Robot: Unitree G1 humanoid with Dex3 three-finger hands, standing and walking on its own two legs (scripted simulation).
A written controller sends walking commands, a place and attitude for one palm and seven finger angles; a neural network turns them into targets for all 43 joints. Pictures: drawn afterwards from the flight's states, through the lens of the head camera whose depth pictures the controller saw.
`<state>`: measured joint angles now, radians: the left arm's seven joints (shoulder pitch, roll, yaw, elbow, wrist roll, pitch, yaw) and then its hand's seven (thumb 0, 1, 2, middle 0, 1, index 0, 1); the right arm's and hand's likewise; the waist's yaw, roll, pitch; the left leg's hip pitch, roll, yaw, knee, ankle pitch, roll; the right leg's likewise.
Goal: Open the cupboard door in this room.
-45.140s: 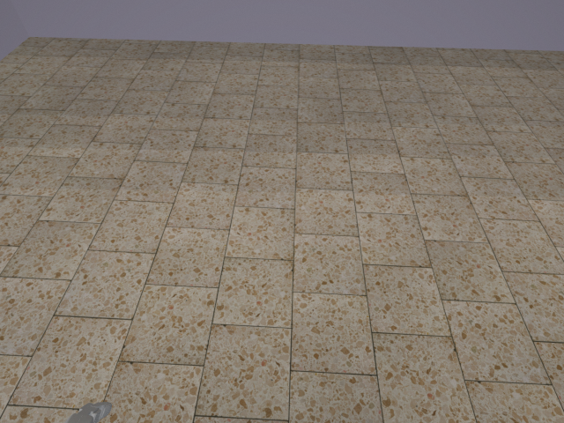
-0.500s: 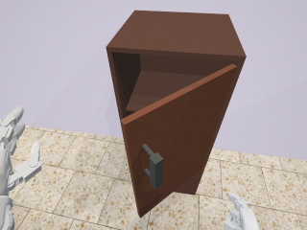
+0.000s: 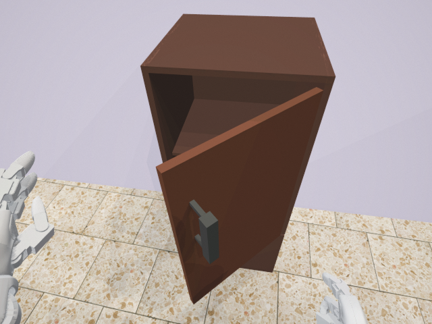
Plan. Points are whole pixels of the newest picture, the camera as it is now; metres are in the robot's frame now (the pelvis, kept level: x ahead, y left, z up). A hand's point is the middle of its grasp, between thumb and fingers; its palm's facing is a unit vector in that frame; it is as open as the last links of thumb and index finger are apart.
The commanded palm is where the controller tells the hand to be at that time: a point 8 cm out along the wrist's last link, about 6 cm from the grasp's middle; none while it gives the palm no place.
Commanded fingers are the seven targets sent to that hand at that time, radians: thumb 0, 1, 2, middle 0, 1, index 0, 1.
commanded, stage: step back with the hand held close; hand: left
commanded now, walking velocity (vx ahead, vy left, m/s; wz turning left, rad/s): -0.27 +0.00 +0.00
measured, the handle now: (203, 231) +0.28 +0.07 +0.03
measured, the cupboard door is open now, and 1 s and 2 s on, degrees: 46 46 46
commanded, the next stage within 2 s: stop stepping back and stand still in 1.16 s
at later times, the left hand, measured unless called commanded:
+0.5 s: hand (21, 257) +0.15 +0.28 +0.15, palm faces +0.37 -0.79 -0.49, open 7.4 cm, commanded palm +0.09 +0.32 +0.17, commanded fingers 0.00 0.90 0.90 -0.20 -0.30 -0.20 -0.30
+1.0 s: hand out of the picture +0.07 +0.32 +0.16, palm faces +0.45 -0.77 -0.45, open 7.4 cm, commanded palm +0.00 +0.35 +0.17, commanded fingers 0.00 0.90 0.90 -0.20 -0.30 -0.20 -0.30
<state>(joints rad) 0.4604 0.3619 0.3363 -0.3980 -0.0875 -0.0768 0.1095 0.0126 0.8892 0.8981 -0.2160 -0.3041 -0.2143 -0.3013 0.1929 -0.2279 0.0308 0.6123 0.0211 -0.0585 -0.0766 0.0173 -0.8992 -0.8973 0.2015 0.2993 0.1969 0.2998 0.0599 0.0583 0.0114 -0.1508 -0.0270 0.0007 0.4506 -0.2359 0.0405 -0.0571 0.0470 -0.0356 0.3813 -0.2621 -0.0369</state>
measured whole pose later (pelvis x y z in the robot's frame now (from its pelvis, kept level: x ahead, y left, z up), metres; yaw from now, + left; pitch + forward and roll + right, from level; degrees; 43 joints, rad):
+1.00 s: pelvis -0.13 +0.05 -0.02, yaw +2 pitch +0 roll -3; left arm 0.52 0.45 0.47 -0.57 -0.04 -0.21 0.16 0.01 0.89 0.90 -0.22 -0.30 -0.22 -0.30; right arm 0.18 -0.19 -0.02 0.61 -0.02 -0.07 -0.06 0.02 -0.90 -0.90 0.20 0.30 0.20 0.30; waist 0.00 -0.03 0.06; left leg -0.42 -0.01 0.02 0.61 -0.19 0.07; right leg -0.46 0.08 0.05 0.97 -0.42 0.02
